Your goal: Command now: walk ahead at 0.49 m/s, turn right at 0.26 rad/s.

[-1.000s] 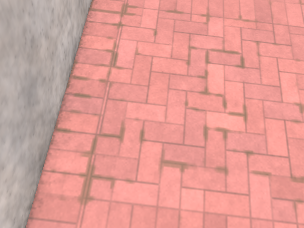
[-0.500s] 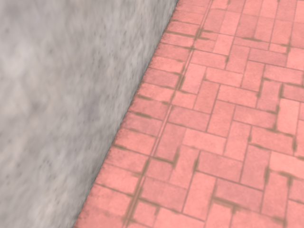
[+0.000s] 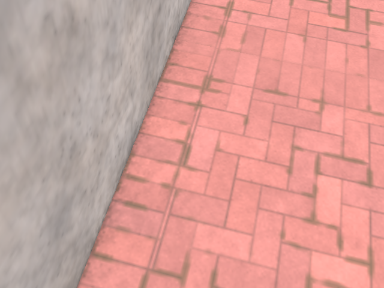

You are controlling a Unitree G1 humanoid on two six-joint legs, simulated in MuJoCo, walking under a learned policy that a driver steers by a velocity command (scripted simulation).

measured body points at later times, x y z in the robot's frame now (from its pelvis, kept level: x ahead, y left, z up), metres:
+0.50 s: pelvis +0.29 -0.10 +0.04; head +0.30 -0.13 +0.49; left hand +0.39 +0.17 -0.06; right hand +0.43 -0.39 -0.05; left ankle +0.44 +0.06 -0.58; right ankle +0.24 -0.15 -0.71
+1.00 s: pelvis +0.50 -0.18 +0.07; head +0.52 -0.22 +0.52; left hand +0.80 -0.07 +0.00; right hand +0.41 -0.49 -0.05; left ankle +0.55 -0.02 -0.66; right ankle +0.51 -0.33 -0.64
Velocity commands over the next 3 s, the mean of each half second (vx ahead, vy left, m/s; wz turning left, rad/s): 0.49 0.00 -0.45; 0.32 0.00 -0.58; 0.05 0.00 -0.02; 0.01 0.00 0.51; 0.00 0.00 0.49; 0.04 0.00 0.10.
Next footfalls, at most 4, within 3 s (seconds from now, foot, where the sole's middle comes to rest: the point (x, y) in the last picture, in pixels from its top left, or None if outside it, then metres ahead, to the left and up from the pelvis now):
0.18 right None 0.28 -0.15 -0.74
0.66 left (192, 253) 0.59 -0.04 -0.69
1.04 right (289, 264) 0.55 -0.36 -0.69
1.44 left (229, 236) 0.65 -0.17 -0.68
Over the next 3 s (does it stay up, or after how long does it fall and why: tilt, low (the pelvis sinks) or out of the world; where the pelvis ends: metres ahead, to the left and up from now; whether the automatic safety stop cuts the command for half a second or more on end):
stays up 0.54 -0.24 0.07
